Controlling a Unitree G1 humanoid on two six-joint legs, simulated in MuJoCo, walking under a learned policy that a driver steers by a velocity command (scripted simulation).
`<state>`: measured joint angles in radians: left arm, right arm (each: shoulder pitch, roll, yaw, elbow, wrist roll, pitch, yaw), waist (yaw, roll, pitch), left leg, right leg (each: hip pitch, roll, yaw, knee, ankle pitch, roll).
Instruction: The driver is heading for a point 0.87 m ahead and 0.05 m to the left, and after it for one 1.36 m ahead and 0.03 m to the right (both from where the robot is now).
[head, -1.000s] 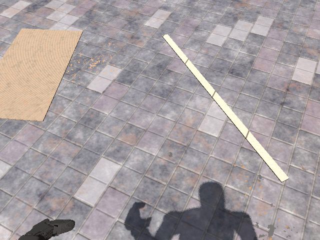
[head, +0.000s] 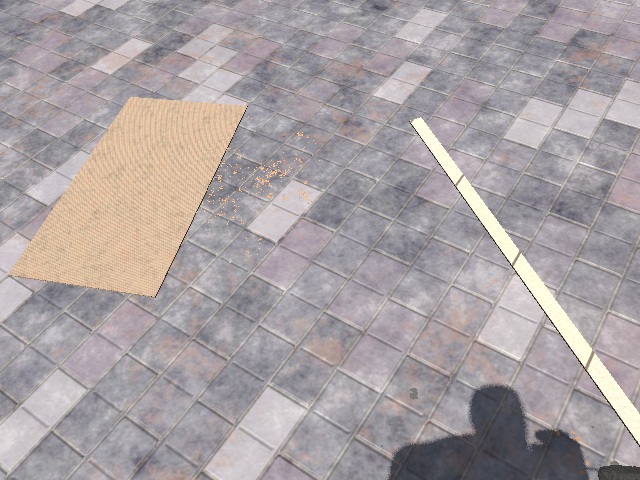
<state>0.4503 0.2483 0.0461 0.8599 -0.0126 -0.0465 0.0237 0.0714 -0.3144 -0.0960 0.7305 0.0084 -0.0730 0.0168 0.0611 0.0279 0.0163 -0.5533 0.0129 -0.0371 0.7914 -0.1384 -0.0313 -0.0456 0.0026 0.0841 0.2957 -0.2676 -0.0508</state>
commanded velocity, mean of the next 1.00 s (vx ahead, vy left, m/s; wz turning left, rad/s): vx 0.47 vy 0.00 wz -0.02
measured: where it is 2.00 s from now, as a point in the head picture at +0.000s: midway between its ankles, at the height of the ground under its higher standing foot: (352, 237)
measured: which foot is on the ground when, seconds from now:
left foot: up 0.00-0.20, down 0.22-0.70, up 0.72-1.00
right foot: down 0.00-0.24, up 0.26-0.66, down 0.68-1.00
